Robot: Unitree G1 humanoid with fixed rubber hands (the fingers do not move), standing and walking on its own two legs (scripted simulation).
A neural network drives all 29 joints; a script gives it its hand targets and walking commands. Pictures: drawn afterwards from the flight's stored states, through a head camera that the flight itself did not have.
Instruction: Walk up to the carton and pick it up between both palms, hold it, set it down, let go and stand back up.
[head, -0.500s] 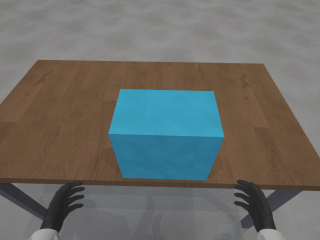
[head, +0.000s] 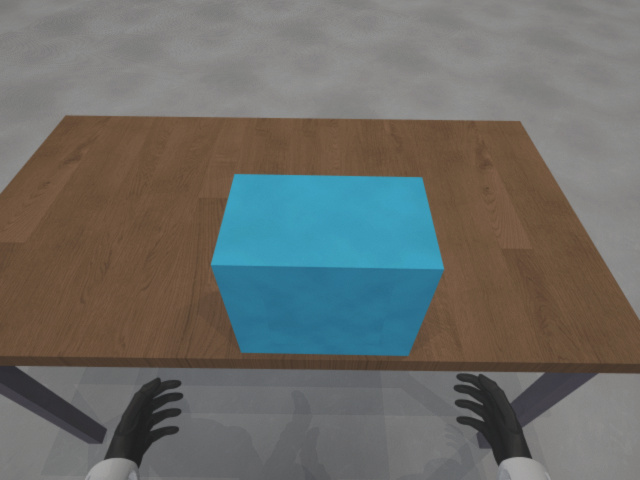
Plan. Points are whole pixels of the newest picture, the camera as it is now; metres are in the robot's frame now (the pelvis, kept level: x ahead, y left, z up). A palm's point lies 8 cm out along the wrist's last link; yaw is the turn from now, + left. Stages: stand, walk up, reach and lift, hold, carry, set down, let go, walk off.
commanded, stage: set down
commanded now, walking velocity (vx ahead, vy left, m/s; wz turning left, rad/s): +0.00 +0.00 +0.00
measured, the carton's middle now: (326, 270) +0.39 +0.02 +0.01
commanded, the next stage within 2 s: let go in 0.74 s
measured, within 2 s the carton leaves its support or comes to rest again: neither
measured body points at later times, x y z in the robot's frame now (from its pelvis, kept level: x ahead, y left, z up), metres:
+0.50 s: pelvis +0.01 -0.01 +0.00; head +0.01 -0.01 +0.45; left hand +0.17 +0.23 -0.07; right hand +0.18 -0.23 -0.08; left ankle +0.01 +0.14 -0.75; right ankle -0.03 -0.14 -0.75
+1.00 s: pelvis +0.00 -0.01 +0.00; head +0.00 +0.00 +0.45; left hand +0.17 +0.22 -0.08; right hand +0.18 -0.23 -0.09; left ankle +0.01 +0.14 -0.75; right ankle -0.03 -0.14 -0.75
